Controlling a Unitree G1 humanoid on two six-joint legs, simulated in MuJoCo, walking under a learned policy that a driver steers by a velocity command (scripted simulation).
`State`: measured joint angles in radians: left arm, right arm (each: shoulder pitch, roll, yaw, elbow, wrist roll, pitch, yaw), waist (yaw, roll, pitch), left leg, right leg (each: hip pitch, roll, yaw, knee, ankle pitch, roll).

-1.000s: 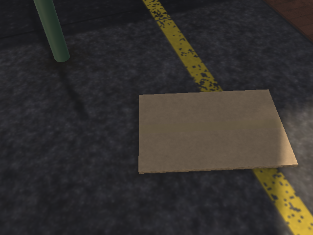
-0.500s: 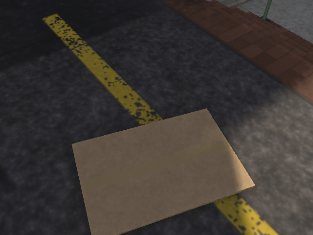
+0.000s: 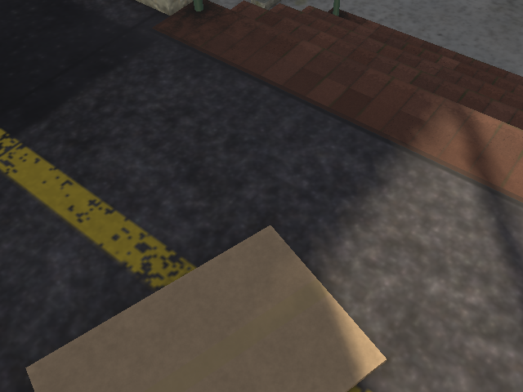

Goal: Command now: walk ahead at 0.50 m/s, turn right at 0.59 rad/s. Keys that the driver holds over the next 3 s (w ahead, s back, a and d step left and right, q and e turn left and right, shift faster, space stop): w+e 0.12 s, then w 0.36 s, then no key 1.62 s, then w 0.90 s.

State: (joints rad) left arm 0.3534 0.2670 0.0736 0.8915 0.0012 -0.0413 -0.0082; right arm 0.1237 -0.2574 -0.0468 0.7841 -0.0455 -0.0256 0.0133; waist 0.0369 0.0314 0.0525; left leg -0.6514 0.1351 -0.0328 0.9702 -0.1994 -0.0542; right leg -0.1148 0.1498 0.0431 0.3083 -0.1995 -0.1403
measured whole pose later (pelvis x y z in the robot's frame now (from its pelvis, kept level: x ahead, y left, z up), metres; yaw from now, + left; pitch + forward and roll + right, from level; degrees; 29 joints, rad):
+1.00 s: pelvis +0.41 -0.04 +0.02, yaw -10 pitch -1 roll -1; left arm 0.22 0.18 -0.01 0.95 0.02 -0.04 0.02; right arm 0.15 -0.23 -0.02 0.98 -0.02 0.04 -0.02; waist 0.01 0.04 0.05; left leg -0.26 0.02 0.00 0.54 -0.26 0.00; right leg -0.22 0.06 -0.06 0.40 -0.19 -0.05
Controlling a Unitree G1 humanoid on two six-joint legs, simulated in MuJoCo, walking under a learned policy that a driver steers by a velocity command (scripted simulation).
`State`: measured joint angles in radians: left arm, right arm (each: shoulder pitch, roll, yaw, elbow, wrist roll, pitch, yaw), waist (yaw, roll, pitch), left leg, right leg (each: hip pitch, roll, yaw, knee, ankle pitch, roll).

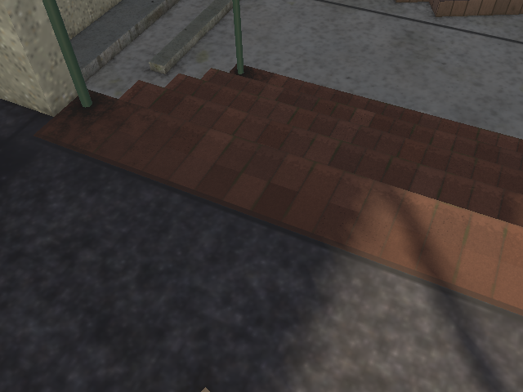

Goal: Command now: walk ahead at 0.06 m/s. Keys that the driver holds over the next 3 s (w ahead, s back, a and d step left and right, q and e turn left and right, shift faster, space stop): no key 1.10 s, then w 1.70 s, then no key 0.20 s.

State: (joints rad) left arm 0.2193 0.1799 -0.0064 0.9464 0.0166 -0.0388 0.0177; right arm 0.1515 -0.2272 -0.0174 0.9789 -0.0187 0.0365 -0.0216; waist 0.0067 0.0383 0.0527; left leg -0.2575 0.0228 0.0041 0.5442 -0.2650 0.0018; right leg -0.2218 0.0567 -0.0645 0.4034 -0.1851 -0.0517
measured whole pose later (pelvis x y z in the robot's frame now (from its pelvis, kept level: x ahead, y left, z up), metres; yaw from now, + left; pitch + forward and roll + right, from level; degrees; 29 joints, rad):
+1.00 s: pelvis +0.00 -0.01 +0.00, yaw +1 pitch -1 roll +0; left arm 0.29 0.13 0.00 1.16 0.02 0.01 0.05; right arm 0.23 -0.17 -0.03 1.14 0.00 0.03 -0.04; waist -0.01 0.00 0.02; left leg -0.23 0.00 -0.01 0.47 -0.21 0.00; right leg -0.17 0.04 0.00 0.32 -0.37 0.12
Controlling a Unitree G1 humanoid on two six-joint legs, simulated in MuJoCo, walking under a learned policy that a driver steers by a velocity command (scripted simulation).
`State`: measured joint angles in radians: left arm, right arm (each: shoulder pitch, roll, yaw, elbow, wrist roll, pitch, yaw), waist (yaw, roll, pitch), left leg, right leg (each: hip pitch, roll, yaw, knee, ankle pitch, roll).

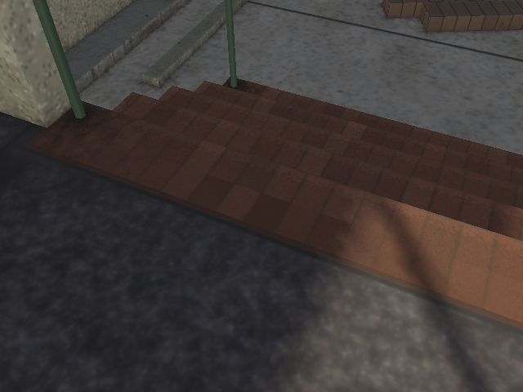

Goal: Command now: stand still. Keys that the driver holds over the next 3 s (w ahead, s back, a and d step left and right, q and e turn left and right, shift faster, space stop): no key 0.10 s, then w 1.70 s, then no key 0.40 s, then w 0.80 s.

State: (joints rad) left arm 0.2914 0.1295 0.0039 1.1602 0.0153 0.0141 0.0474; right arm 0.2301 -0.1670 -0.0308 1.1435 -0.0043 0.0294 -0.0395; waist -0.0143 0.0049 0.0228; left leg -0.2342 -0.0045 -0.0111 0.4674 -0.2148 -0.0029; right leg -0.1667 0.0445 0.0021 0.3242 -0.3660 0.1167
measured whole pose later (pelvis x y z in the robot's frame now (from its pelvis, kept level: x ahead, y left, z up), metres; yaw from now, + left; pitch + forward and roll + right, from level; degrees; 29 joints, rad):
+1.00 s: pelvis +0.28 -0.03 -0.03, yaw +0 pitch +1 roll -1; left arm 0.16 0.21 0.07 0.97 0.03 -0.07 -0.01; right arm 0.40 -0.19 -0.05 1.08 -0.01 -0.10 -0.01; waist -0.03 0.02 0.06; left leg -0.28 0.00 -0.01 1.26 -0.35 0.09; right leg -0.32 0.06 -0.11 0.49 -0.19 -0.09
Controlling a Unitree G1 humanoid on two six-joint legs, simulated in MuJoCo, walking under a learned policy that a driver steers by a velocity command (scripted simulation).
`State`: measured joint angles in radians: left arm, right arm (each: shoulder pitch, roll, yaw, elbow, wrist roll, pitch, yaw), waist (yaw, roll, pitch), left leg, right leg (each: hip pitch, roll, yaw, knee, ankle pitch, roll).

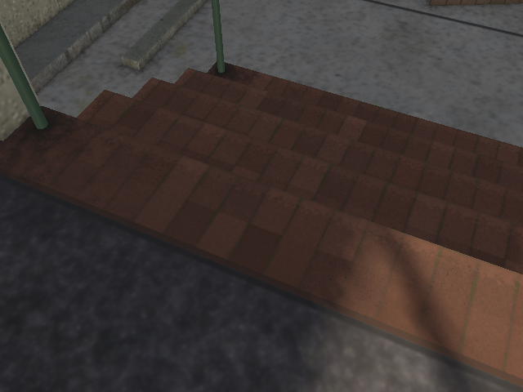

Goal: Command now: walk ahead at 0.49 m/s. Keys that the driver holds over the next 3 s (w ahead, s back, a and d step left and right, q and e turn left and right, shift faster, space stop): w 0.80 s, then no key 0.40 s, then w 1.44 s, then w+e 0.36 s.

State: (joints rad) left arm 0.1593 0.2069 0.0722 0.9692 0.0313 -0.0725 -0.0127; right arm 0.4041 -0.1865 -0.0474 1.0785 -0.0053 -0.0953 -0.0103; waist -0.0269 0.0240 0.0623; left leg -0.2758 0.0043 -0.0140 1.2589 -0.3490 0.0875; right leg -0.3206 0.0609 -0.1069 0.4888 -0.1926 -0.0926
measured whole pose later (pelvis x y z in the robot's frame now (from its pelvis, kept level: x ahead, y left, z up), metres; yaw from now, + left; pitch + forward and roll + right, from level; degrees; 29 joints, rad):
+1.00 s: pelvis +0.57 -0.02 -0.01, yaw +0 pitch +0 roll +1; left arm 0.08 0.17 0.03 0.91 0.02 -0.09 -0.01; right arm 0.42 -0.17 -0.03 1.06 0.02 -0.07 -0.03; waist -0.04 0.01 0.09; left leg -0.18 -0.05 0.01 1.01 -0.53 0.04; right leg -0.43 0.01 -0.11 0.55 -0.13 -0.10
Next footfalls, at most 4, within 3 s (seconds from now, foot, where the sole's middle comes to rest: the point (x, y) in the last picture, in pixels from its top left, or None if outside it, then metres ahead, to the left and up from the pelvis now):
0.40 left None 0.41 0.08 -0.77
0.92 right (303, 291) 0.71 -0.09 -0.77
1.42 left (241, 312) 0.66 0.08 -0.77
1.84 right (307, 230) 0.92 -0.12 -0.77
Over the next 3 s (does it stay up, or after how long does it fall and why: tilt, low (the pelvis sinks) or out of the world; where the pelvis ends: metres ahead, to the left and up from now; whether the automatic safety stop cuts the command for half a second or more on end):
stays up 1.39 0.02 -0.21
